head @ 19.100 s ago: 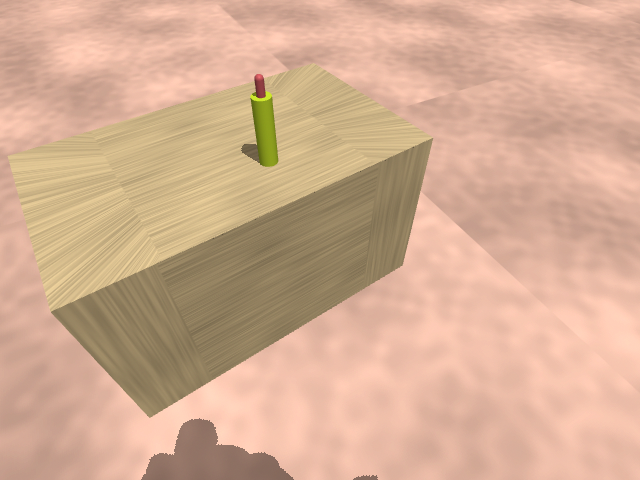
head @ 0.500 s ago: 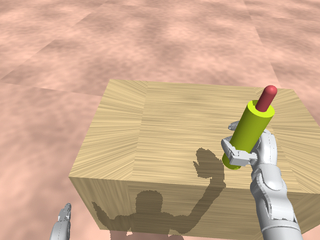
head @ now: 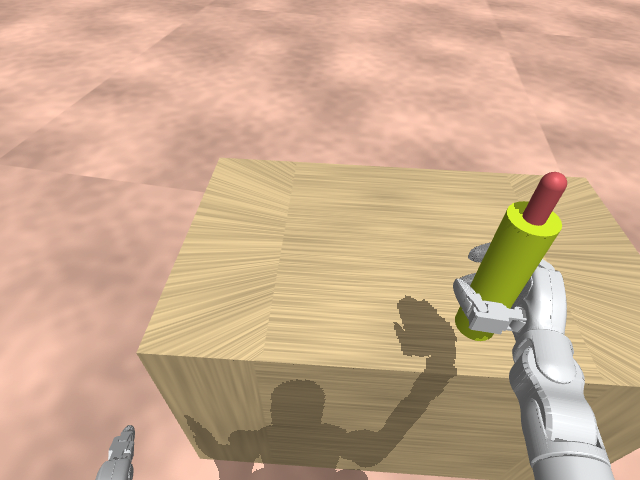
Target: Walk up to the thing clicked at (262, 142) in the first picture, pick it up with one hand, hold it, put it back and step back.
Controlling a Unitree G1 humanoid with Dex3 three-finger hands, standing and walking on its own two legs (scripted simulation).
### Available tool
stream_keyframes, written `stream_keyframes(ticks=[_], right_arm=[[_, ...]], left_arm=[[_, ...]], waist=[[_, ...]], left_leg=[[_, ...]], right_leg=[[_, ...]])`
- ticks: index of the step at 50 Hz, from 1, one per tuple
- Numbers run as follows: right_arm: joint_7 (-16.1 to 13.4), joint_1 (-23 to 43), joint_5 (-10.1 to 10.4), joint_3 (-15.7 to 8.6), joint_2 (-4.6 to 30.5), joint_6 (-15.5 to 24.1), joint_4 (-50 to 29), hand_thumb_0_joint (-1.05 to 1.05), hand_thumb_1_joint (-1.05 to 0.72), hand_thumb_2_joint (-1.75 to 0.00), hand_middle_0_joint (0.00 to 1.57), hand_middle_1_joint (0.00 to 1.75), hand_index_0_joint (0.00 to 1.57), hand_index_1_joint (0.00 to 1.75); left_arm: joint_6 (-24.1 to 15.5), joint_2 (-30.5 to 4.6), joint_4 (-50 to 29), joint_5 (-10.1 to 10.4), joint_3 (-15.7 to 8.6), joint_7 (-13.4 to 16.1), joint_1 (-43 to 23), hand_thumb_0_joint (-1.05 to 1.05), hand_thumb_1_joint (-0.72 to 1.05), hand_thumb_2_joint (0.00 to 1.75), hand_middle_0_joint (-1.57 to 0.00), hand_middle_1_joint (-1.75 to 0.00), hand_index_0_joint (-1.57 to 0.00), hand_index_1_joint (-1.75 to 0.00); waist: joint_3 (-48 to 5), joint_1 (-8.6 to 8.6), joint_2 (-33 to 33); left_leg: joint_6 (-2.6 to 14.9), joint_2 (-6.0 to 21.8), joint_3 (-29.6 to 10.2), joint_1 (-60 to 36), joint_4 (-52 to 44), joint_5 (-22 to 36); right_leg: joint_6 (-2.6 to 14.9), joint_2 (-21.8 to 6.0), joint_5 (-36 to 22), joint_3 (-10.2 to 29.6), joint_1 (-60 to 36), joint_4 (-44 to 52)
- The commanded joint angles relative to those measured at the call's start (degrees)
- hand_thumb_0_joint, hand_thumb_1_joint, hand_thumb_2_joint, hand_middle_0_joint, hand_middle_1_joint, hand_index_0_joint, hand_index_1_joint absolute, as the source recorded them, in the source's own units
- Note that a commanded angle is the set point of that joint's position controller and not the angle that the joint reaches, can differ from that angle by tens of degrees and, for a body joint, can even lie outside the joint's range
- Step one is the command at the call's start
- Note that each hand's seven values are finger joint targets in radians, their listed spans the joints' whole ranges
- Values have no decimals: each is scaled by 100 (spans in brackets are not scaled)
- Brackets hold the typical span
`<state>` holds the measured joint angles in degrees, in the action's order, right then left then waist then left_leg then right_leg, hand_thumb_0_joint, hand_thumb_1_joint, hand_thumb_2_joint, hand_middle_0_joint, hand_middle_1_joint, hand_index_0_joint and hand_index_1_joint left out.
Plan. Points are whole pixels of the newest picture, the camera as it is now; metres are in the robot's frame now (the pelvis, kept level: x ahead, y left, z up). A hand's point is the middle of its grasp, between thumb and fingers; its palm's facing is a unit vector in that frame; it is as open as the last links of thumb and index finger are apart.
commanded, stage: hold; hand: right
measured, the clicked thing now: (508, 263) +0.34 -0.18 +0.15
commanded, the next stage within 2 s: crouch in 0.12 s
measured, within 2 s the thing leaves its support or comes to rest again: neither
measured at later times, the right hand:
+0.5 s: hand (480, 288) +0.36 -0.18 +0.08, palm faces +0.22 +0.98 +0.00, open 7.1 cm
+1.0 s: hand (469, 260) +0.45 -0.21 +0.03, palm faces +0.23 +0.97 +0.02, open 7.1 cm
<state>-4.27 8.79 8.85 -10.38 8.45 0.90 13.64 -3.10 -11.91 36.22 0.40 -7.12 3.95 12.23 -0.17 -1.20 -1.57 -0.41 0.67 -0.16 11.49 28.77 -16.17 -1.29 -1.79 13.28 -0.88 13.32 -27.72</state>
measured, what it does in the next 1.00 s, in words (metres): stands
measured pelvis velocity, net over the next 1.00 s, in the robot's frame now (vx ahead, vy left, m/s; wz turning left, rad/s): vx -0.01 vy -0.01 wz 0.02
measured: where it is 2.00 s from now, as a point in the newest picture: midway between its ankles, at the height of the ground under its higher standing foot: outside the picture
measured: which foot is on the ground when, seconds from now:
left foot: down 0.00-1.00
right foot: down 0.00-1.00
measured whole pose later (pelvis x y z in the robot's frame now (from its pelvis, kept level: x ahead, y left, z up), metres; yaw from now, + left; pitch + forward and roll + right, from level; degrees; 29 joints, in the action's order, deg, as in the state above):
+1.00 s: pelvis -0.01 -0.01 -0.04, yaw +1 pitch +13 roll +1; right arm -0.9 40.6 4.9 -22.0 20.9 19.9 60.5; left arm -7.2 -12.0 22.4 -2.0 -2.4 1.7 14.9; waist -4.7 -8.2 0.7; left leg -1.3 -0.3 -0.6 37.6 46.3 -21.5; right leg -0.3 -2.9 20.4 -0.6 40.7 -48.3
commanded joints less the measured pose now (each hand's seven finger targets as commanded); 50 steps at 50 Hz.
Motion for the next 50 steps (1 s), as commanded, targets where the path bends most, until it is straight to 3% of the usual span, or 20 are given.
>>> stream_keyframes(ticks=[1, 3, 4, 6, 8, 11, 19, 21, 22, 26, 27, 31, 33, 35, 38, 39, 41, 44, 46, 50], right_arm=[[35, 2646, 20, 127, 638, 665, -2070, 0, -47, -131, 133, 141, 135, 141], [43, 2605, 33, 195, 601, 685, -2226, 0, -45, -130, 132, 141, 135, 141], [39, 2438, 37, 255, 466, 645, -1814, 0, -45, -130, 132, 141, 135, 141], [38, 1638, 28, -122, 700, 539, -1124, 0, -41, -130, 132, 141, 135, 141], [-28, 2179, 18, -495, 1085, 591, -1824, 0, -42, -129, 132, 140, 135, 140], [-47, 1798, 49, -484, 956, 531, -1435, 0, -43, -135, 135, 146, 138, 146], [83, 3027, 20, -155, 868, 749, -1148, 0, -48, -130, 135, 142, 138, 142], [157, 2923, 28, -73, 745, 802, -630, 0, -45, -127, 133, 139, 135, 139], [198, 2949, 37, -132, 789, 871, -475, 0, -44, -127, 132, 139, 134, 139], [222, 3198, 10, -737, 1510, 1111, 567, 0, -45, -125, 130, 136, 133, 136], [239, 3372, 15, -707, 1460, 1226, 587, 0, -47, -124, 130, 135, 132, 135], [179, 3941, -40, -998, 1848, 1622, 1093, 0, -50, -127, 133, 138, 135, 138], [177, 4449, -106, -884, 1781, 1887, 1238, 0, -48, -126, 132, 137, 134, 137], [147, 4870, -172, -1158, 2328, 2106, 1268, 0, -46, -126, 131, 137, 133, 137], [211, 5044, -205, -927, 1952, 2216, 1946, 0, -48, -130, 133, 140, 136, 140], [204, 5078, -200, -1118, 2239, 2265, 2097, 0, -49, -131, 134, 142, 137, 142], [222, 5530, -269, -1150, 2403, 2332, 2208, 0, -47, -131, 133, 141, 136, 141], [315, 5362, -299, -955, 1980, 2359, 3324, 0, -47, -131, 133, 141, 135, 141], [333, 5901, -344, -1287, 2580, 2484, 2990, 0, -47, -132, 133, 142, 135, 142], [366, 5840, -436, -1485, 2805, 2490, 3683, 0, -48, -132, 134, 142, 136, 142]], left_arm=[[-411, -891, -1211, 3, -232, 150, -1192, 0, -56, 5, -5, -5, -5, -6], [-537, -1116, -1833, -5, -325, 206, -1509, 0, -56, 6, -5, -5, -5, -6], [-442, -479, -864, 3, 79, 180, -860, 0, -56, 6, -5, -5, -5, -6], [-358, -647, -895, 12, -80, 182, -497, 0, -54, 5, -5, -5, -5, -5], [-402, -779, -1571, -33, -70, 176, -885, 0, -54, 4, -5, -5, -5, -5], [-225, -496, -595, -35, -60, 94, -31, 0, -51, 3, -5, -7, -7, -5], [-503, -1178, -1512, 5, -522, 185, -1084, 0, -57, 6, -5, -5, -4, -5], [-501, -709, -948, -4, -128, 152, -629, 0, -57, 6, -5, -4, -4, -5], [-531, -492, -1203, 6, 101, 122, -744, 0, -57, 6, -5, -5, -4, -5], [-526, -956, -899, -61, -266, 182, -528, 0, -56, 5, -5, -5, -5, -5], [-522, -632, -737, -59, -27, 123, -435, 0, -56, 5, -5, -5, -5, -5], [-649, -1041, -1268, -90, -311, 122, -343, 0, -56, 5, -5, -5, -5, -5], [-667, -526, -1362, -106, 143, 28, -201, 0, -56, 5, -5, -5, -5, -6], [-694, -755, -1624, -118, -10, 53, -367, 0, -57, 6, -6, -5, -5, -6], [-756, -732, -1877, -145, 17, 15, -295, 0, -57, 7, -6, -6, -5, -6], [-747, -1023, -1807, -163, -246, 30, -177, 0, -57, 7, -6, -6, -5, -6], [-781, -994, -2380, -180, -45, -6, -389, 0, -57, 7, -6, -6, -6, -6], [-732, -633, -2001, -208, 254, -106, 23, 0, -56, 6, -6, -6, -6, -6], [-747, -736, -2352, -224, 219, -123, -7, 0, -56, 6, -6, -6, -6, -6], [-690, -1122, -2616, -272, -154, -153, 259, 0, -55, 5, -6, -6, -6, -6]], waist=[[-1643, 7, 170], [-2104, 2, 347], [-1486, 33, 390], [-1360, 68, 443], [-1805, 127, 305], [-959, 49, 141], [-1310, -243, 315], [-1150, -191, 393], [-1358, -163, 423], [-1598, -245, 522], [-1465, -200, 252], [-2070, -410, 154], [-2124, -369, -127], [-2392, -357, -80], [-2690, -512, -222], [-2716, -516, -270], [-3199, -558, -236], [-2595, -681, -237], [-3186, -656, -381], [-3099, -813, -204]], left_leg=[[-20, -95, 156, 44, -461, 1347], [-43, -103, 190, -193, -429, 1519], [-46, -122, 231, -10, -447, 1361], [-67, -94, 209, -60, -467, 1500], [-82, -88, 216, -271, -423, 1677], [-49, -98, 198, 12, -520, 1349], [-46, -103, 143, 326, -467, 1169], [-61, -104, 154, 431, -365, 1277], [-74, -92, 122, 402, -326, 1326], [-143, -53, 51, 535, -101, 1404], [-121, -41, 24, 690, -10, 1290], [-100, -102, 52, 937, 300, 1289], [-67, -107, 41, 1081, 493, 1304], [-64, -82, -12, 1046, 596, 1285], [-44, -131, -22, 1435, 846, 1395], [-36, -139, -8, 1502, 877, 1383], [-33, -168, 14, 1414, 984, 1534], [7, -230, 95, 2069, 1129, 1130], [3, -221, 70, 1944, 1223, 1261], [-6, -249, 80, 2133, 1387, 1184]], right_leg=[[175, 102, -949, -72, -1024, 258], [176, 94, -1140, -56, -1229, 210], [189, 99, -1002, -51, -947, 238], [206, 136, -1112, -77, -850, 248], [186, 139, -1287, -101, -951, 223], [187, 150, -912, -133, -658, 330], [210, 85, -676, -64, -762, 241], [231, 84, -788, -47, -626, 133], [231, 103, -824, -60, -619, 54], [260, 145, -809, -78, -256, -217], [238, 157, -706, -83, -93, -281], [204, 99, -675, -37, -31, -588], [180, 105, -747, -37, 232, -797], [206, 111, -705, -32, 379, -958], [197, 81, -850, 7, 408, -1195], [195, 76, -878, 29, 443, -1266], [195, 50, -1112, 71, 392, -1394], [165, -10, -973, 139, 821, -1503], [177, -5, -1040, 129, 756, -1640], [199, 19, -834, 133, 1119, -1787]])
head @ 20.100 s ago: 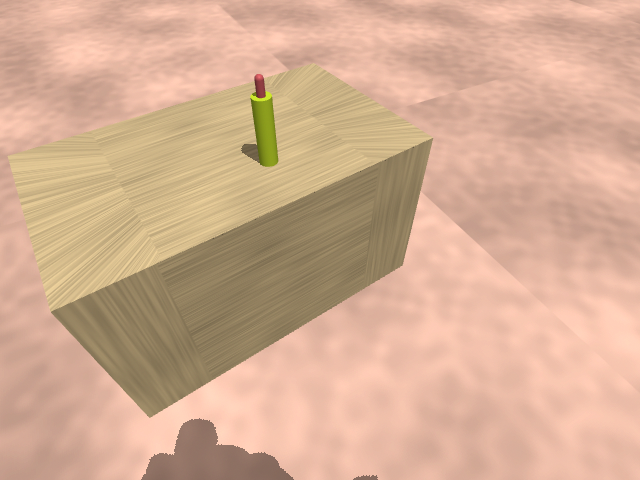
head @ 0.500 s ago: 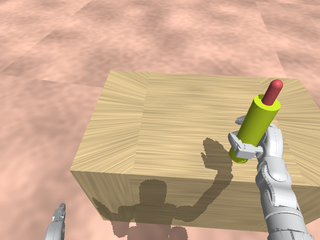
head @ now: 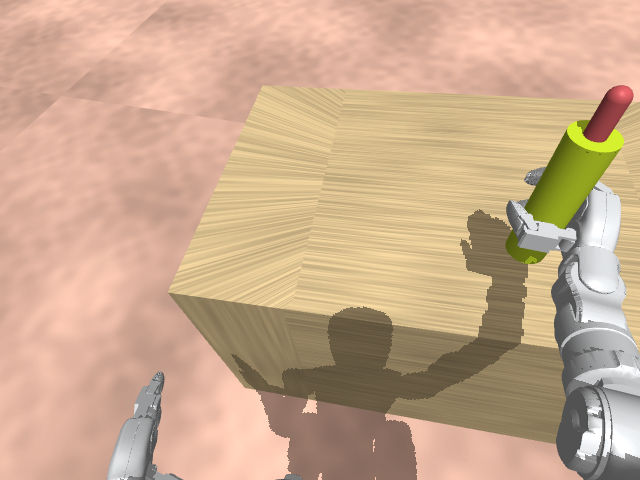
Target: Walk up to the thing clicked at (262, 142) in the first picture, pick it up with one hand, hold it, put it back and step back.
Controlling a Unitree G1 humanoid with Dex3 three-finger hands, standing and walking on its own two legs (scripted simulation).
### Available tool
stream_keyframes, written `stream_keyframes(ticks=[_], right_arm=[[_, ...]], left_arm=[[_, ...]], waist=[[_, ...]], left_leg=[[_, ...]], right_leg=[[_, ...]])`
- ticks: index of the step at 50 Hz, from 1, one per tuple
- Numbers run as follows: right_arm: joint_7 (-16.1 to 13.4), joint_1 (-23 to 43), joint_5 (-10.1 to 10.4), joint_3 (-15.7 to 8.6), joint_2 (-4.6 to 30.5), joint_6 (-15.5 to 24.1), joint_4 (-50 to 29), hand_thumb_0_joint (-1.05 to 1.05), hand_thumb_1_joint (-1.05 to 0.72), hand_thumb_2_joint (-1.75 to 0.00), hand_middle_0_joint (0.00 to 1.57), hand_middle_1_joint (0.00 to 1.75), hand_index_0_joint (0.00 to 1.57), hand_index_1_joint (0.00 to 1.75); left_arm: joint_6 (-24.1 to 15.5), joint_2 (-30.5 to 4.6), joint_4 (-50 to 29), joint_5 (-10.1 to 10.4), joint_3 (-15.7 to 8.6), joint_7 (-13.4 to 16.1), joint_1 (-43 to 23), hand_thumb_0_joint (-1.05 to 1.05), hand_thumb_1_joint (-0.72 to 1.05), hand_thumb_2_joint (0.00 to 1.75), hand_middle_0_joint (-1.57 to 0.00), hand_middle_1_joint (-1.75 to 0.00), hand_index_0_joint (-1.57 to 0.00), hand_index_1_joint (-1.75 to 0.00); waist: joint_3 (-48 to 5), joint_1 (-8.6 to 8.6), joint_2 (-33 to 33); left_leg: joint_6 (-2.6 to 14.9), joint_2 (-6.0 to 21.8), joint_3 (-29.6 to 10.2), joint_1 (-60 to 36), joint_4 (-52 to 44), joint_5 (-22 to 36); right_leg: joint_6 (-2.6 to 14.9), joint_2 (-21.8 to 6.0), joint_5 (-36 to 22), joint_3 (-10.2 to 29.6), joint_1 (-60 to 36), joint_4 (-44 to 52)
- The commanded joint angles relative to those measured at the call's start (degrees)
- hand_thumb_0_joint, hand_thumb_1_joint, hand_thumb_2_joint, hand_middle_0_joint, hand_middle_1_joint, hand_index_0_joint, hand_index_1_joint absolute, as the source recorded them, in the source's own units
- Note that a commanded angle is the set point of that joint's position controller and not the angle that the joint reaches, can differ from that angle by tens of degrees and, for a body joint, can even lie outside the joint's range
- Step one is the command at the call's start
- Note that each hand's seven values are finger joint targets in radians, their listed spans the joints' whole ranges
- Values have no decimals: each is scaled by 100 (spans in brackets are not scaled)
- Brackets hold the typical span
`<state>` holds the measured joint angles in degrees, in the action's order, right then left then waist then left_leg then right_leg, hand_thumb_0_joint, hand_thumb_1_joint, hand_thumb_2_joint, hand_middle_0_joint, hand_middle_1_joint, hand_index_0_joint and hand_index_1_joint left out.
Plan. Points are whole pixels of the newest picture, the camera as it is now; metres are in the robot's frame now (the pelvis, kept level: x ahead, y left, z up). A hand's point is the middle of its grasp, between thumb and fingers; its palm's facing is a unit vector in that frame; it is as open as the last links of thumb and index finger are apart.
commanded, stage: crouch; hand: right
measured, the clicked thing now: (564, 185) +0.47 -0.21 +0.11
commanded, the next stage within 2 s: lower in 0.76 s
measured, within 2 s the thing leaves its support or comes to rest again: neither
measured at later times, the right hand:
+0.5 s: hand (534, 205) +0.51 -0.21 +0.03, palm faces +0.26 +0.96 +0.01, open 7.1 cm
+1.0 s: hand (529, 205) +0.53 -0.22 +0.01, palm faces +0.26 +0.96 +0.01, open 7.1 cm
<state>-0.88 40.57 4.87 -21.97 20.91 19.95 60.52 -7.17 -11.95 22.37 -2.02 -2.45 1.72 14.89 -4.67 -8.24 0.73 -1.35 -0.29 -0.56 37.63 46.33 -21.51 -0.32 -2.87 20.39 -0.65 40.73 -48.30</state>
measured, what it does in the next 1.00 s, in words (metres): stands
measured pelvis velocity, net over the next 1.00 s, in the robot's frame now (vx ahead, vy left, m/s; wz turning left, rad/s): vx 0.00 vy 0.00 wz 0.01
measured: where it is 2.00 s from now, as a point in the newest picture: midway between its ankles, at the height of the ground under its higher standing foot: outside the picture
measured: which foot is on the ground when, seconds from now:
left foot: down 0.00-1.00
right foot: down 0.00-1.00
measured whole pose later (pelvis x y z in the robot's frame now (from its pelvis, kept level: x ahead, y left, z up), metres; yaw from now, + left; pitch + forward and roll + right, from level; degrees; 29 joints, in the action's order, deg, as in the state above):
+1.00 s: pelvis +0.00 +0.00 -0.05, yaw +1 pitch +23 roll +4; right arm 1.4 52.6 -0.8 -30.4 33.2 23.2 73.5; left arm -2.2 -14.3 4.1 -4.1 -0.9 -1.2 18.9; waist -7.5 -14.4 -0.3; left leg -0.7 -2.0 1.6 56.2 60.6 -27.1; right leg -0.9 -4.4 26.5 2.3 60.6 -64.3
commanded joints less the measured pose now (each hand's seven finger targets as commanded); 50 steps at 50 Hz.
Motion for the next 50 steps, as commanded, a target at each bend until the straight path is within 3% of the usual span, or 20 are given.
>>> stream_keyframes(ticks=[1, 3, 5, 6, 7, 12, 15, 18, 21, 24, 26, 28, 31, 32, 34, 39, 45, 47, 48, 50], right_arm=[[29, 2967, -42, -285, 1557, 644, -1241, 0, -50, -131, 133, 141, 136, 141], [13, 2891, -90, -294, 1569, 662, -924, 0, -49, -132, 134, 142, 136, 142], [26, 3272, -116, -185, 1457, 755, -1113, 0, -51, -131, 134, 141, 136, 141], [12, 3432, -144, -279, 1605, 798, -1091, 0, -50, -131, 134, 142, 136, 142], [-9, 3387, -169, -361, 1763, 810, -1100, 0, -50, -131, 133, 141, 135, 141], [-31, 3661, -273, -413, 1929, 850, -1047, 0, -50, -131, 134, 141, 136, 141], [-43, 3629, -297, -304, 1685, 833, -771, 0, -48, -130, 133, 140, 135, 140], [-83, 3943, -346, -539, 2124, 882, -1063, 0, -48, -132, 135, 143, 137, 143], [-47, 3510, -368, -543, 2058, 804, -493, 0, -48, -131, 134, 142, 136, 142], [-58, 3918, -409, -700, 2407, 853, -869, 0, -50, -134, 138, 146, 140, 146], [-11, 3523, -394, -553, 2039, 790, -157, 0, -51, -133, 137, 144, 139, 144], [-12, 3767, -434, -791, 2516, 843, -519, 0, -50, -134, 138, 145, 140, 145], [56, 3683, -417, -655, 2260, 817, -292, 0, -50, -134, 138, 145, 140, 145], [64, 3653, -429, -693, 2312, 822, -176, 0, -50, -133, 137, 144, 139, 144], [97, 4000, -426, -768, 2520, 863, -651, 0, -51, -132, 137, 143, 138, 143], [155, 4004, -450, -925, 2764, 803, -724, 0, -51, -132, 137, 143, 139, 143], [169, 3993, -529, -905, 2831, 820, -389, 0, -52, -130, 135, 141, 137, 141], [234, 3595, -517, -839, 2595, 791, 205, 0, -50, -130, 135, 141, 136, 141], [249, 3670, -539, -910, 2720, 822, 78, 0, -49, -129, 135, 141, 136, 141], [273, 3808, -555, -1001, 2880, 889, -98, 0, -52, -128, 134, 139, 136, 139]], left_arm=[[-277, -1103, -1359, -39, -576, 43, 54, 0, -56, 5, -6, -6, -6, -6], [-257, -1143, -1450, -52, -624, 32, 169, 0, -56, 5, -6, -6, -6, -6], [-264, -869, -1776, -47, -342, -44, 65, 0, -56, 6, -6, -6, -6, -6], [-263, -952, -1768, -76, -456, -26, 223, 0, -55, 6, -6, -6, -6, -6], [-255, -970, -1742, -89, -438, -36, 248, 0, -56, 6, -6, -6, -6, -6], [-227, -1139, -1964, -144, -620, -80, 323, 0, -56, 6, -5, -6, -5, -6], [-170, -1042, -1938, -173, -503, -124, 428, 0, -57, 7, -6, -6, -5, -6], [-144, -1173, -2356, -177, -587, -112, 314, 0, -56, 7, -5, -5, -5, -6], [-58, -1107, -2001, -174, -556, -138, 588, 0, -56, 6, -5, -5, -5, -6], [-53, -1203, -2555, -166, -605, -125, 307, 0, -56, 6, -5, -5, -5, -6], [6, -1067, -2319, -172, -470, -167, 621, 0, -56, 6, -5, -5, -5, -6], [1, -1214, -2649, -135, -612, -137, 420, 0, -56, 6, -5, -5, -5, -6], [48, -1121, -2388, -182, -563, -165, 683, 0, -56, 6, -5, -5, -5, -5], [65, -1040, -2380, -179, -439, -186, 699, 0, -56, 6, -5, -5, -5, -5], [41, -1114, -2868, -174, -472, -167, 416, 0, -56, 6, -5, -5, -5, -5], [126, -1198, -2671, -190, -563, -172, 656, 0, -56, 6, -5, -5, -5, -5], [172, -1065, -2919, -187, -352, -177, 422, 0, -58, 7, -5, -4, -4, -6], [211, -974, -2694, -196, -267, -203, 616, 0, -57, 7, -5, -4, -4, -5], [220, -910, -2715, -207, -147, -221, 559, 0, -57, 6, -5, -4, -4, -5], [212, -1077, -3106, -224, -300, -199, 389, 0, -57, 6, -5, -4, -4, -5]], waist=[[-2726, -120, -532], [-2649, -154, -452], [-2718, -122, -683], [-2933, -200, -715], [-2927, -103, -867], [-3172, -198, -1250], [-3106, -294, -1248], [-3665, -282, -1244], [-3051, -352, -1201], [-3505, -342, -1174], [-2805, -445, -923], [-3239, -451, -961], [-2973, -507, -1210], [-2905, -484, -1141], [-3534, -518, -1245], [-3678, -543, -1370], [-3549, -611, -1269], [-2965, -669, -999], [-3042, -607, -1017], [-3373, -688, -1224]], left_leg=[[103, -158, 141, -439, -313, 1659], [116, -192, 188, -174, -235, 1533], [152, -204, 201, -5, -140, 1332], [149, -224, 218, 99, -77, 1405], [164, -227, 229, 192, -32, 1338], [197, -245, 227, 463, 161, 1298], [205, -284, 275, 687, 239, 1195], [195, -288, 271, 464, 287, 1438], [193, -288, 275, 670, 350, 1364], [179, -278, 247, 450, 395, 1522], [183, -293, 280, 627, 400, 1300], [159, -277, 239, 460, 412, 1422], [197, -295, 280, 876, 532, 1225], [189, -295, 265, 919, 533, 1228], [183, -295, 267, 670, 591, 1475], [162, -285, 230, 628, 700, 1902], [138, -282, 195, 558, 672, 1678], [125, -289, 186, 647, 719, 1614], [104, -269, 137, 670, 765, 1689], [148, -291, 186, 832, 878, 1628]], right_leg=[[91, 114, -1534, 129, -1633, 267], [88, 83, -1551, 162, -1620, 190], [54, 62, -1462, 199, -1576, 165], [42, 45, -1671, 222, -1715, 61], [24, 30, -1709, 232, -1714, 43], [-3, 1, -1824, 268, -1708, -172], [-34, -40, -1906, 338, -1644, -249], [-7, -21, -2014, 295, -1798, -387], [13, 1, -1749, 284, -1307, -422], [53, 14, -1702, 243, -1356, -530], [60, 38, -1308, 243, -839, -506], [96, 34, -1331, 242, -937, -585], [46, -1, -1330, 279, -893, -606], [66, 14, -1322, 272, -781, -661], [66, 7, -1596, 284, -1062, -746], [85, 33, -2043, 260, -1017, -969], [126, 47, -1456, 217, -588, -1032], [147, 83, -1188, 205, 7, -1075], [173, 83, -1201, 193, 109, -1148], [130, 37, -1380, 257, -201, -1180]])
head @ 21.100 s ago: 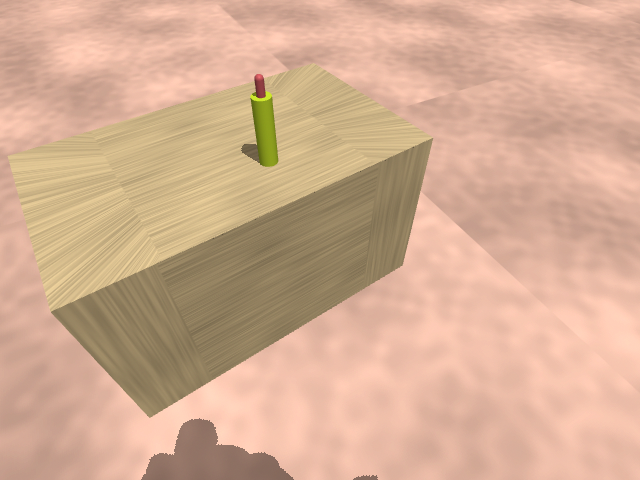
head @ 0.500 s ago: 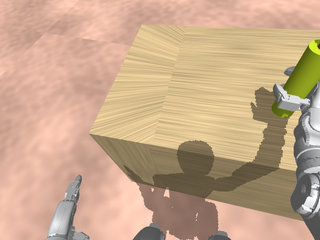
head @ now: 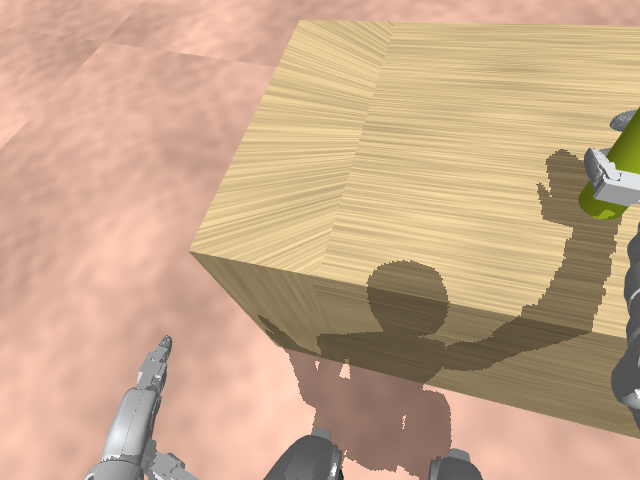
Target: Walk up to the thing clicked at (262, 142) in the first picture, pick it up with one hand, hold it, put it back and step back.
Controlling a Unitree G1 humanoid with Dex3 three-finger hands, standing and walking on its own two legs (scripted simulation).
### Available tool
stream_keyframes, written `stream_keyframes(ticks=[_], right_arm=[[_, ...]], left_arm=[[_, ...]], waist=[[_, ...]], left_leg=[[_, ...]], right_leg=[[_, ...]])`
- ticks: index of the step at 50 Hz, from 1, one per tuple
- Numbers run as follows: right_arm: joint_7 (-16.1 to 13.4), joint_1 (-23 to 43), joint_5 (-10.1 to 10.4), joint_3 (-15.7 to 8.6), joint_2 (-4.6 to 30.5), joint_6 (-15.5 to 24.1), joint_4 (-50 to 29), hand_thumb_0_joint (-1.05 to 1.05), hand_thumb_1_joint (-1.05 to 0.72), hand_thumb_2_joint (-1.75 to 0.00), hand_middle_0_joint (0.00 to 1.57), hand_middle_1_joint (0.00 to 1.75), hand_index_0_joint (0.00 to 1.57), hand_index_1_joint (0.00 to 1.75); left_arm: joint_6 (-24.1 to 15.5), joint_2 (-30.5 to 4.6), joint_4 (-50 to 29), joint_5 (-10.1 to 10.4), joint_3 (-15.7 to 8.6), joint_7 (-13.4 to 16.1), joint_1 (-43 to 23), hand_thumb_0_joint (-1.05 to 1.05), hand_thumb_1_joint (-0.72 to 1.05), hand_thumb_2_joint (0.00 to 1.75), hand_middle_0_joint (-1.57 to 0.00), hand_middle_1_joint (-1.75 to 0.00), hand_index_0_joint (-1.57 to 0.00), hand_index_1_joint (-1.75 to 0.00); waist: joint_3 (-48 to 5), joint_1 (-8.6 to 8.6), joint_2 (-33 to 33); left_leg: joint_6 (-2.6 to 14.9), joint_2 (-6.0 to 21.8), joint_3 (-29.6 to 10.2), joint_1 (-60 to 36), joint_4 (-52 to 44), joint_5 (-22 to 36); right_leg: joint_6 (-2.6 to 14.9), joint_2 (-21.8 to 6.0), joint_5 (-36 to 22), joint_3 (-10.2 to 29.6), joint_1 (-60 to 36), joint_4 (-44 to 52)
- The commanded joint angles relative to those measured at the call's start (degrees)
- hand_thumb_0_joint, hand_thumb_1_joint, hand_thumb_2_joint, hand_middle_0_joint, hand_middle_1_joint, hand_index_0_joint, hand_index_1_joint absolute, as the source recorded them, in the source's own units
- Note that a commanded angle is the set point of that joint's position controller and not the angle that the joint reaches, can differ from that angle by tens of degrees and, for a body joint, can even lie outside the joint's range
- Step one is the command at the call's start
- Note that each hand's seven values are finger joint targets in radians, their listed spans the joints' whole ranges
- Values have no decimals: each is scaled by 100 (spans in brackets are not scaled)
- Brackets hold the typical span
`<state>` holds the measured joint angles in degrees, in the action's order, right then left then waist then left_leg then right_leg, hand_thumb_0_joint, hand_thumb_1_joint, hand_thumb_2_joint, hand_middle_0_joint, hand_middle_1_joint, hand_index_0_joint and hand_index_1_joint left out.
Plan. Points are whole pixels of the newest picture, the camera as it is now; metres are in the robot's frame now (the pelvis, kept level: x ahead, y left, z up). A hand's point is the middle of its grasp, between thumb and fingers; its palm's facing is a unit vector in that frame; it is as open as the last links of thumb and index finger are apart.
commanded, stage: lower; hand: right
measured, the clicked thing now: out of the picture +0.53 -0.24 +0.11
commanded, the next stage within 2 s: loosen in 0.72 s
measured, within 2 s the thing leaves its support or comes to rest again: neither
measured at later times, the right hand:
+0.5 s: hand (598, 186) +0.53 -0.23 +0.00, palm faces +0.27 +0.96 +0.01, open 7.1 cm
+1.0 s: hand (596, 193) +0.53 -0.23 -0.01, palm faces +0.27 +0.96 +0.00, open 7.0 cm
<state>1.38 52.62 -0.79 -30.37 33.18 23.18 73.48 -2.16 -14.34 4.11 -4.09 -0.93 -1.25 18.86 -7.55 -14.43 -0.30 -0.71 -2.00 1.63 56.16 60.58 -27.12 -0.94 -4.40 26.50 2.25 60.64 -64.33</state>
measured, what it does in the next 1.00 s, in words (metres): stands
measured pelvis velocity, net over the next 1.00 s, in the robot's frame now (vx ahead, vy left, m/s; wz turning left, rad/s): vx -0.01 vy -0.01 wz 0.03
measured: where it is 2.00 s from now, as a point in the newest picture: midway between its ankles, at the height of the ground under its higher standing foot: outside the picture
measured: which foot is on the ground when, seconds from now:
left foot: down 0.00-1.00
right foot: down 0.00-1.00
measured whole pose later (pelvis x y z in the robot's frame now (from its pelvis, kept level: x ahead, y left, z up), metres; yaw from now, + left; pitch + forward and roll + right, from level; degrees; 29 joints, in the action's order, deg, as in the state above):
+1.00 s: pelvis -0.01 -0.01 -0.04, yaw +1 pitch +28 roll +6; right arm 0.5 52.7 -3.1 -32.6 37.4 26.9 73.6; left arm 0.9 -14.1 -5.9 -5.5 -0.7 -2.6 20.0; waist -8.5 -18.9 -0.5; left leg -1.1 -2.7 2.9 68.5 70.1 -29.5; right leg -0.6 -4.8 29.4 4.1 74.1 -75.5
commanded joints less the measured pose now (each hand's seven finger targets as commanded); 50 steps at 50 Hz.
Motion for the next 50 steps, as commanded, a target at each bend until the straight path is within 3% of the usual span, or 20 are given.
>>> stream_keyframes(ticks=[1, 3, 6, 9, 14, 16, 18, 19, 21, 23, 27, 28, 30, 31, 33, 37, 41, 42, 43, 50], right_arm=[[53, 2540, 21, -204, 1716, 582, -1422, 0, -52, -128, 134, 139, 136, 139], [64, 2422, 37, -188, 1601, 588, -1238, 0, -54, -129, 135, 140, 136, 140], [35, 2619, 22, -307, 1851, 666, -1666, 0, -56, -129, 135, 140, 137, 140], [-26, 2813, 29, -286, 1863, 758, -2016, 0, -52, -127, 133, 138, 135, 138], [-51, 2837, -43, -227, 1853, 849, -1989, 0, -48, -128, 134, 139, 136, 140], [-71, 2632, -57, -209, 1783, 843, -1624, 0, -46, -125, 131, 136, 132, 136], [-109, 2685, -122, -236, 1884, 853, -1544, 0, -46, -126, 132, 138, 134, 138], [-99, 2812, -113, -141, 1713, 861, -1595, 0, -46, -127, 133, 139, 135, 139], [-109, 2521, -132, -172, 1739, 858, -1323, 0, -46, -127, 132, 138, 133, 138], [-134, 2528, -174, -320, 2018, 883, -1355, 0, -49, -128, 133, 139, 135, 139], [-122, 2493, -158, -224, 1791, 855, -1167, 0, -49, -129, 134, 140, 136, 140], [-140, 2554, -149, -284, 1870, 879, -1342, 0, -49, -130, 135, 141, 137, 141], [-126, 2678, -140, -296, 1919, 906, -1389, 0, -50, -130, 135, 141, 137, 141], [-116, 2610, -135, -202, 1726, 899, -1305, 0, -51, -128, 134, 139, 135, 139], [-124, 2802, -166, -275, 2022, 952, -1588, 0, -49, -128, 133, 139, 135, 139], [-135, 2744, -190, -220, 1872, 936, -1332, 0, -48, -127, 132, 138, 133, 138], [-125, 2644, -235, -209, 1904, 944, -1270, 0, -49, -125, 131, 136, 133, 136], [-106, 2560, -229, -188, 1832, 919, -1139, 0, -42, -119, 134, 134, 136, 134], [-121, 2588, -230, -286, 2027, 917, -1334, 0, -37, -111, 129, 126, 129, 126], [-94, 2466, -182, -231, 1842, 799, -1377, 0, -17, -68, 119, 93, 118, 93]], left_arm=[[-272, -898, -1274, -30, -531, 97, 146, 0, -57, 6, -5, -4, -4, -5], [-199, -820, -957, -54, -477, 58, 531, 0, -56, 6, -5, -4, -4, -5], [-219, -967, -1537, -51, -610, 73, 181, 0, -57, 6, -5, -5, -4, -5], [-175, -1047, -1595, -59, -733, 79, 231, 0, -57, 7, -5, -5, -4, -6], [-137, -995, -1508, -94, -604, 83, 92, 0, -57, 8, -5, -4, -4, -6], [-96, -913, -1299, -110, -562, 66, 175, 0, -58, 8, -5, -4, -4, -6], [-84, -865, -1392, -120, -511, 51, 51, 0, -57, 7, -5, -4, -4, -6], [-79, -861, -1418, -129, -502, 46, 98, 0, -57, 7, -5, -4, -4, -5], [-67, -875, -1615, -136, -481, 28, 99, 0, -57, 7, -5, -4, -4, -5], [-17, -925, -1532, -142, -562, 23, 271, 0, -57, 6, -5, -4, -4, -5], [-6, -1012, -1731, -149, -721, 7, 311, 0, -57, 6, -5, -4, -4, -5], [-18, -975, -1831, -144, -660, -11, 192, 0, -57, 6, -5, -4, -4, -5], [-15, -1008, -1818, -131, -741, 10, 220, 0, -57, 6, -5, -4, -4, -5], [-22, -959, -1865, -141, -644, 2, 140, 0, -57, 7, -5, -4, -4, -6], [-30, -1090, -1868, -129, -789, 33, 194, 0, -58, 7, -5, -4, -4, -6], [-11, -942, -1772, -145, -600, 33, 185, 0, -57, 7, -5, -4, -4, -5], [-1, -945, -1920, -157, -590, 39, 154, 0, -57, 6, -5, -4, -4, -5], [7, -962, -1903, -149, -638, 39, 307, 0, -57, 6, -6, -4, -5, -6], [6, -1019, -1976, -143, -666, 44, 265, 0, -53, 4, -6, -5, -6, -5], [68, -1016, -1935, -128, -737, 2, 337, 0, -54, 4, -6, -5, -6, -5]], waist=[[-3187, -86, -1269], [-2890, -127, -1303], [-3543, -150, -1397], [-3684, -199, -1669], [-3774, -216, -1864], [-3412, -220, -1881], [-3429, -198, -1854], [-3414, -282, -1843], [-3321, -304, -1771], [-3365, -279, -1891], [-3146, -460, -1710], [-3254, -381, -1667], [-3351, -441, -1771], [-3349, -468, -1699], [-3586, -440, -1977], [-3294, -427, -1866], [-3303, -423, -2006], [-3257, -529, -1930], [-3415, -433, -1994], [-3389, -453, -1920]], left_leg=[[98, -130, -14, -947, -506, 2157], [113, -150, 22, -653, -442, 2039], [108, -146, 42, -794, -328, 2180], [134, -161, 81, -655, -251, 2073], [162, -177, 112, -427, -132, 2137], [170, -179, 119, -278, -108, 1976], [154, -176, 81, -327, -133, 1953], [169, -186, 111, -292, -90, 1960], [165, -198, 135, -260, -60, 1864], [170, -198, 138, -171, 6, 1883], [172, -211, 169, 11, 18, 1643], [155, -207, 144, -75, 25, 1642], [156, -206, 136, -30, 70, 1677], [171, -216, 169, 40, 116, 1617], [177, -212, 172, 123, 175, 1637], [188, -223, 175, 152, 156, 1405], [196, -228, 187, 299, 208, 1346], [191, -240, 205, 303, 193, 1379], [180, -229, 185, 201, 207, 1498], [172, -234, 193, 181, 284, 1739]], right_leg=[[181, 180, -2071, -24, -2328, 393], [168, 178, -2060, -6, -2202, 339], [171, 161, -2274, 33, -2436, 199], [146, 143, -2274, 76, -2537, 173], [102, 107, -2646, 132, -2660, 15], [92, 105, -2473, 123, -2397, 0], [127, 115, -2209, 86, -2257, -28], [110, 108, -2230, 104, -2260, -17], [113, 100, -2088, 122, -2084, -29], [98, 101, -2211, 125, -2147, -67], [119, 94, -1857, 152, -1926, -105], [153, 104, -1720, 146, -1775, -139], [141, 88, -1790, 153, -1878, -201], [136, 83, -1787, 188, -1850, -190], [115, 63, -1993, 217, -2116, -232], [103, 83, -1533, 203, -1771, -189], [94, 60, -1604, 233, -1846, -214], [92, 50, -1626, 242, -1858, -224], [107, 57, -1740, 234, -1887, -261], [113, 57, -2057, 231, -1777, -356]])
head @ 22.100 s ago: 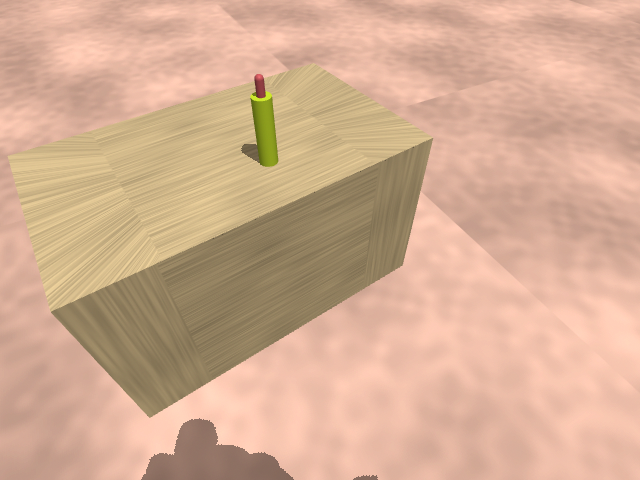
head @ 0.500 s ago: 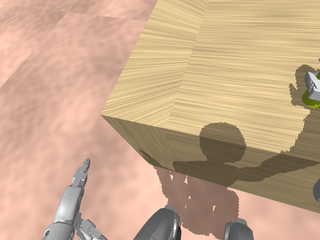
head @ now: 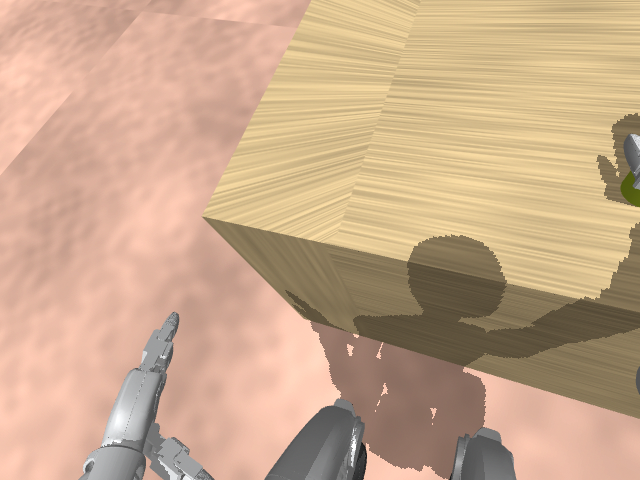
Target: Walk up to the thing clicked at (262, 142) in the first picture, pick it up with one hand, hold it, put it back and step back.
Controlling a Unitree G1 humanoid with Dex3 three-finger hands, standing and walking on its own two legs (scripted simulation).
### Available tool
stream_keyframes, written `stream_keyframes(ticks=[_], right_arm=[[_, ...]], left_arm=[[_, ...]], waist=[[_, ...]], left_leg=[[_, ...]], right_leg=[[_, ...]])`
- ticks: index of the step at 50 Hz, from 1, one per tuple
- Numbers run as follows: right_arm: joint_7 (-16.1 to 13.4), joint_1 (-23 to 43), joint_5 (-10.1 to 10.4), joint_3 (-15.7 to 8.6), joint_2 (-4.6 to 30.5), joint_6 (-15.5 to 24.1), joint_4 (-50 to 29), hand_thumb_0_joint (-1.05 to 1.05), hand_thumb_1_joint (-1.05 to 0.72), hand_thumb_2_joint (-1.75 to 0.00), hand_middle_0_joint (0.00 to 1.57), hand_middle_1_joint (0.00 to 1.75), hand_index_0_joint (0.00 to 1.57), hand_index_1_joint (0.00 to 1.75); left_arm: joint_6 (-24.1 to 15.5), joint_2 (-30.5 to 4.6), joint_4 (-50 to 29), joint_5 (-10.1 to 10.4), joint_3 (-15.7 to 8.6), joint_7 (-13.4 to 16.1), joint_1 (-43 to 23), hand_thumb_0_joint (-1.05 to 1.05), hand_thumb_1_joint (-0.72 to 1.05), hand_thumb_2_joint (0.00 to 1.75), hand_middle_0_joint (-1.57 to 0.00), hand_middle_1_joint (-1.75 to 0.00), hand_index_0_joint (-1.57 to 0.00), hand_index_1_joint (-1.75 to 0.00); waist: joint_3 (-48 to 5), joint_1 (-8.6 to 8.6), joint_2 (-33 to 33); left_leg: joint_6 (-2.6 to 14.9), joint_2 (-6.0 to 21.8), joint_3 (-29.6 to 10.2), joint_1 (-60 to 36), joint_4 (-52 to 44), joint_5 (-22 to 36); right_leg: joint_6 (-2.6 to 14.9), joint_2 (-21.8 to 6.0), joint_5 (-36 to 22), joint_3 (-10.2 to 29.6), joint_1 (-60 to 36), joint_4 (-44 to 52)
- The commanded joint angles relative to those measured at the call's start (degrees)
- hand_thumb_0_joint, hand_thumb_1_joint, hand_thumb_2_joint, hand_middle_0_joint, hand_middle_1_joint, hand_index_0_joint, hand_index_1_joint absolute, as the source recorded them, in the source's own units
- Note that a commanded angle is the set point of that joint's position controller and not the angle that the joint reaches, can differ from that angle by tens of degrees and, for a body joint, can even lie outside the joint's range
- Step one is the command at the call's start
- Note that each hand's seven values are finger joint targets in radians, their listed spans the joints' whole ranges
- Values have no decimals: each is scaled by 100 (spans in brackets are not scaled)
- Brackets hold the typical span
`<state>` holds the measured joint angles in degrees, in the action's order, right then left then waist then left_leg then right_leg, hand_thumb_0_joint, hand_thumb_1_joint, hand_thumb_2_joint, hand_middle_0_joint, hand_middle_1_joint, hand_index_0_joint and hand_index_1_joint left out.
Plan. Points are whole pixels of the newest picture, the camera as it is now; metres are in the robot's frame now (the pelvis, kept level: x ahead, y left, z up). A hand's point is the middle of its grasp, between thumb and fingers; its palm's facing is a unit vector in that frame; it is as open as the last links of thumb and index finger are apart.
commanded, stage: open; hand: right
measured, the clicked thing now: out of the picture +0.54 -0.25 +0.07
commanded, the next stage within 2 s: withdraw in 0.32 s
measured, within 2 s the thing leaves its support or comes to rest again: neither
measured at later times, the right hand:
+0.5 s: hand out of the picture +0.55 -0.24 +0.03, palm faces +0.30 +0.95 +0.01, open 11.1 cm
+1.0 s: hand out of the picture +0.53 -0.36 +0.16, palm faces +0.43 +0.89 -0.12, open 16.2 cm
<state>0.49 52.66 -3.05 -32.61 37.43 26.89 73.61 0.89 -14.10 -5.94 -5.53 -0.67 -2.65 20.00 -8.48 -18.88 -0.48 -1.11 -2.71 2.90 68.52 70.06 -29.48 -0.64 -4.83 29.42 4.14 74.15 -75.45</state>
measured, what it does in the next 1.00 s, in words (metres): stands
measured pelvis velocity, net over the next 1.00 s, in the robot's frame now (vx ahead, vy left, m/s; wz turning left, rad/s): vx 0.02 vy -0.01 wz -0.02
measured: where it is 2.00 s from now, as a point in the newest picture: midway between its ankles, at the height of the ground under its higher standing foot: outside the picture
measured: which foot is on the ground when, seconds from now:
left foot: down 0.00-1.00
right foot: down 0.00-1.00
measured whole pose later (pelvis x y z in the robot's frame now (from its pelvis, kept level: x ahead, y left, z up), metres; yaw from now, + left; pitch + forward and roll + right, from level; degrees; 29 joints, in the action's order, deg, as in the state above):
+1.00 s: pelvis +0.02 -0.01 +0.05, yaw -1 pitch +23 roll +5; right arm 4.3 60.1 -5.1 -30.7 51.2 12.3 79.1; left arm 4.9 -14.8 0.3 -1.2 1.8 -1.8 18.0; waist -7.7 -14.1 -1.5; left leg -1.7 -2.0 2.2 53.6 56.6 -25.7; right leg 0.0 -4.1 26.3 3.0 59.6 -63.0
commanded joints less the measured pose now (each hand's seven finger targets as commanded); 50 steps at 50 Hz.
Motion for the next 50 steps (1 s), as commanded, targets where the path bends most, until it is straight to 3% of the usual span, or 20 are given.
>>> stream_keyframes(ticks=[1, 8, 16, 20, 21, 25, 28, 30, 31, 34, 37, 38, 40, 41, 44, 45, 46, 47, 48, 50], right_arm=[[-11, 2477, 33, 12, 1397, 420, -1345, 0, -10, -64, 119, 92, 118, 92], [-14, 2488, -12, 70, 1348, 412, -1236, 0, 16, -41, 92, 66, 92, 66], [-1, 2400, 10, 25, 1370, 327, -1193, 0, 16, -35, 73, 53, 73, 53], [-6, 2431, 27, 33, 1334, 344, -1338, 0, 17, -36, 65, 50, 65, 50], [3, 2461, 52, 47, 1298, 347, -1316, 0, 16, -35, 64, 49, 64, 49], [-28, 2442, 41, -262, 1895, 366, -1786, 0, 11, -40, 46, 44, 46, 44], [6, 2116, 20, -377, 2180, 274, -1871, 0, 13, -36, 43, 40, 42, 40], [35, 2460, 76, -434, 2378, 222, -2358, 0, 16, -31, 39, 35, 38, 35], [54, 2427, 104, -467, 2483, 162, -2227, 0, 18, -30, 37, 34, 36, 34], [133, 2389, 129, -374, 2495, 1, -2046, 0, 22, -21, 29, 24, 27, 24], [277, 2508, 141, -280, 2507, -197, -1766, 0, 31, -12, 18, 14, 17, 14], [344, 2604, 153, -275, 2557, -251, -1765, 0, 32, -12, 19, 14, 18, 14], [534, 2610, 141, 10, 2212, -419, -1176, 0, 36, -8, 13, 9, 12, 9], [651, 2618, 179, 114, 2025, -488, -998, 0, 35, -7, 12, 7, 11, 7], [858, 2562, 204, 63, 2256, -721, -560, 0, 33, -7, 8, 5, 7, 5], [517, 2293, -330, -261, 3670, -1008, -320, 0, 36, -7, 7, 5, 7, 5], [300, 2725, -275, -46, 3319, -1118, -538, 0, 39, -6, 7, 5, 7, 5], [269, 2760, -239, 303, 2721, -1223, -378, 0, 41, -6, 7, 5, 7, 5], [248, 2658, -259, 351, 2607, -1340, -207, 0, 42, -6, 7, 5, 7, 5], [101, 2587, -322, 28, 3396, -1507, -789, 0, 42, -6, 7, 5, 7, 5]], left_arm=[[-243, -1008, -952, 3, -740, 132, 220, 0, -54, 4, -6, -5, -6, -5], [-257, -987, -1030, 45, -682, 159, 110, 0, -56, 6, -6, -5, -5, -6], [-225, -1006, -938, 34, -770, 134, 389, 0, -56, 6, -6, -5, -5, -6], [-234, -1013, -1067, 46, -744, 135, 129, 0, -57, 7, -6, -5, -4, -6], [-245, -1014, -1060, 53, -773, 151, 165, 0, -57, 6, -5, -5, -5, -6], [-214, -1243, -1541, 93, -885, 198, 201, 0, -53, 4, -6, -5, -5, -5], [-84, -1038, -1059, 129, -715, 174, 599, 0, -54, 5, -5, -4, -5, -5], [-64, -1001, -1054, 163, -661, 165, 434, 0, -54, 4, -6, -4, -5, -5], [-30, -982, -780, 164, -649, 166, 587, 0, -54, 4, -6, -4, -5, -5], [-17, -950, -415, 203, -597, 195, 280, 0, -55, 5, -6, -4, -5, -5], [-31, -1165, -503, 213, -729, 261, -83, 0, -56, 5, -6, -4, -5, -5], [-37, -1078, -416, 230, -595, 267, -140, 0, -56, 5, -6, -4, -5, -5], [-66, -876, -203, 250, -322, 284, -274, 0, -57, 5, -6, -4, -5, -5], [-105, -820, -269, 273, -225, 295, -343, 0, -57, 5, -6, -4, -5, -6], [-108, -1007, -143, 326, -304, 335, -112, 0, -59, 7, -8, -5, -6, -7], [47, -1231, -357, 401, -364, 323, -245, 0, -56, 6, -7, -5, -6, -6], [152, -1217, -283, 407, -465, 290, -46, 0, -56, 6, -7, -5, -6, -6], [200, -1176, -295, 436, -497, 237, 248, 0, -56, 6, -7, -5, -6, -6], [271, -1194, -76, 437, -535, 195, 439, 0, -56, 6, -7, -5, -6, -6], [342, -1317, -225, 514, -675, 146, 436, 0, -56, 5, -7, -4, -6, -6]], waist=[[-3242, -5, -1820], [-3129, -23, -1692], [-3020, -27, -1766], [-3109, 60, -1753], [-3104, -11, -1741], [-3878, 20, -1752], [-3597, 298, -1977], [-3815, 422, -2206], [-3589, 443, -2282], [-2985, 531, -2232], [-2847, 365, -1827], [-2852, 392, -1806], [-2543, 336, -1550], [-2512, 211, -1389], [-2484, 168, -1229], [-2499, 816, -1527], [-2572, 494, -1647], [-2490, 313, -1479], [-2297, 292, -1403], [-2696, 550, -1491]], left_leg=[[181, -160, 27, -1124, -717, 2003], [202, -167, 44, -1141, -748, 1653], [200, -165, 56, -1027, -743, 1674], [218, -171, 72, -1027, -710, 1592], [212, -170, 75, -1032, -730, 1603], [160, -155, 55, -1650, -832, 2102], [140, -138, 25, -1791, -938, 2305], [156, -130, 9, -1840, -972, 2399], [169, -132, -7, -1721, -1040, 2279], [194, -123, 9, -1655, -1225, 2025], [167, -125, -14, -1960, -1471, 2066], [142, -111, -45, -2073, -1537, 2172], [148, -125, -19, -2024, -1631, 2048], [139, -134, -2, -2069, -1697, 2025], [128, -139, 37, -2143, -1815, 2062], [167, -101, -18, -2308, -1904, 1902], [168, -133, 16, -2247, -1926, 1943], [147, -153, 52, -2107, -1975, 1934], [153, -149, 61, -2056, -2041, 1938], [149, -125, 55, -2413, -2115, 2135]], right_leg=[[120, 111, -2209, 7, -3012, 709], [110, 120, -1671, 25, -2844, 858], [101, 127, -1778, 24, -2887, 843], [93, 114, -1739, 50, -2898, 899], [94, 102, -1746, 53, -2940, 874], [127, 116, -2228, 21, -3391, 821], [118, 160, -2521, -60, -3454, 917], [85, 150, -2836, -63, -3789, 985], [64, 156, -2765, -104, -3821, 1038], [39, 141, -2623, -96, -3812, 1284], [90, 147, -2255, -103, -3640, 1450], [125, 141, -2292, -111, -3639, 1451], [136, 151, -2118, -95, -3513, 1573], [151, 132, -2055, -67, -3520, 1624], [137, 144, -2146, -46, -3674, 1798], [27, 210, -2199, -169, -3826, 2029], [7, 168, -2282, -150, -4068, 2070], [31, 145, -2333, -127, -4221, 2077], [37, 165, -2329, -135, -4191, 2104], [48, 177, -2630, -157, -4481, 2169]])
